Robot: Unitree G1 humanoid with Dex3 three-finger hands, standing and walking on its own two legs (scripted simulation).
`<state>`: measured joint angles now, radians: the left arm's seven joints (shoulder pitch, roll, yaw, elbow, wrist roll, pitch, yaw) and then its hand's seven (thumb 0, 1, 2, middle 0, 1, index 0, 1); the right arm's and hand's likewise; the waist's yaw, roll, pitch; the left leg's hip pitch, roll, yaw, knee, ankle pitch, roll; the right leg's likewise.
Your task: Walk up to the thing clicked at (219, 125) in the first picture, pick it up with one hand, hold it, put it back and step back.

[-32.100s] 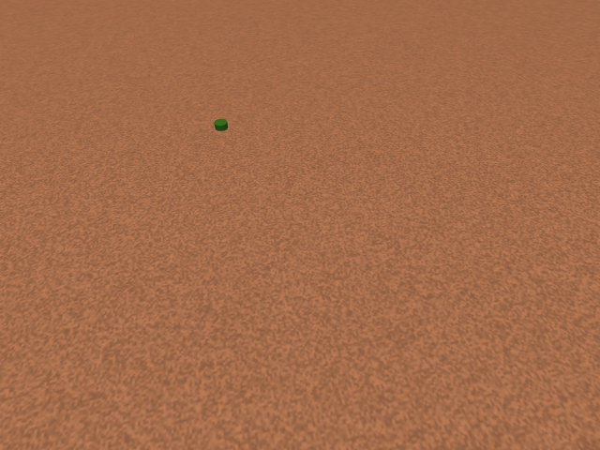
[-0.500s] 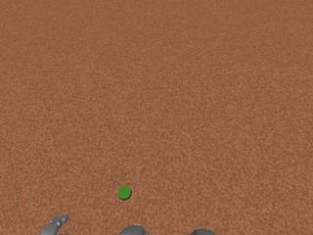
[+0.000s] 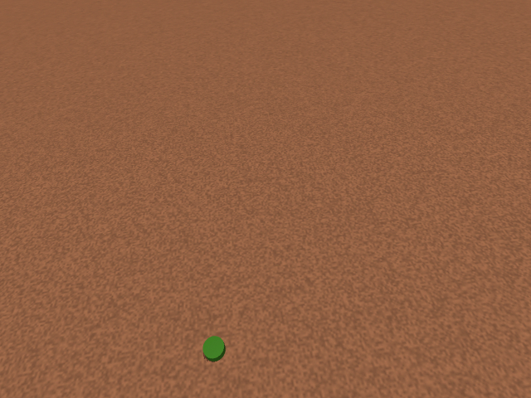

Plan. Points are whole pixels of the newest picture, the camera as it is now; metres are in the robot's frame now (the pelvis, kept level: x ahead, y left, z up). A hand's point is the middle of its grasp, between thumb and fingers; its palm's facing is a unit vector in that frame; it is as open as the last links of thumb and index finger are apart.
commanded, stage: walk up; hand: left
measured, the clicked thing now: (214, 348) +0.43 +0.26 -0.74
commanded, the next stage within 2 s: none
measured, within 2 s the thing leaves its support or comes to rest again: neither
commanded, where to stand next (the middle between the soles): +0.05 +0.00 m, yaw +3 degrees
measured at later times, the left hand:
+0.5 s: hand out of the picture +0.11 +0.25 -0.14, palm faces +0.00 -0.95 -0.31, open 7.4 cm
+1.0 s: hand out of the picture +0.03 +0.25 -0.15, palm faces +0.01 -0.92 -0.40, open 7.4 cm
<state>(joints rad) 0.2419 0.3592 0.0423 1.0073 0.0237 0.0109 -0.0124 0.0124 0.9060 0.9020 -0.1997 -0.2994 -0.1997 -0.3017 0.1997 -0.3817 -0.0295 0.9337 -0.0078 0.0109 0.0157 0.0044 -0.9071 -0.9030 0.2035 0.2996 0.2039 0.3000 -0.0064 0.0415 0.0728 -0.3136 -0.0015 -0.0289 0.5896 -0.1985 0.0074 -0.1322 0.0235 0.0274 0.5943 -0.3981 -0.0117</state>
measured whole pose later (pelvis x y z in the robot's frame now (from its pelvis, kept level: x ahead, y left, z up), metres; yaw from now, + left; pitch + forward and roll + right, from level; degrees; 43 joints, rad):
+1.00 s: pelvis -0.06 -0.03 +0.00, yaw +0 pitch -1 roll +0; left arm 0.10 0.39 0.07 0.96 -0.01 0.06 -0.02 0.01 0.91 0.90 -0.20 -0.30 -0.20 -0.30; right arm 0.02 -0.38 -0.05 0.94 -0.02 0.05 -0.02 0.00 -0.90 -0.90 0.21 0.30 0.21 0.30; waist 0.01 0.02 0.18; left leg -0.44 0.03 -0.05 0.52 -0.08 -0.03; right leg -0.27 0.03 0.02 0.77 -0.47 -0.05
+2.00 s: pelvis -0.07 -0.01 -0.01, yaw +3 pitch -4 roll +0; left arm 0.21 0.37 0.03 0.92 0.01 -0.01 -0.01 0.01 0.91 0.90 -0.20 -0.30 -0.20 -0.30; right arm 0.12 -0.38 -0.03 0.88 0.02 0.04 -0.01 0.00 -0.91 -0.90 0.20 0.30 0.20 0.30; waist 0.01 0.03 0.17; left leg -0.33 0.02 0.01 0.85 -0.53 0.02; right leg -0.34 0.00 0.02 0.68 -0.28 -0.01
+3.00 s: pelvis -0.02 -0.03 +0.01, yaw +2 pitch -3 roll +0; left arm 0.19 0.38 0.06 1.05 0.03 -0.05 -0.03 0.01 0.91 0.90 -0.20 -0.30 -0.20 -0.30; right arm 0.26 -0.39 -0.04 1.04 -0.01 0.00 0.02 0.00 -0.91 -0.90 0.20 0.30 0.20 0.30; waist -0.01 0.03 0.06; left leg -0.15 0.05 -0.03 0.70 -0.47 0.00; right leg -0.22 0.02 -0.04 0.53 -0.26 -0.04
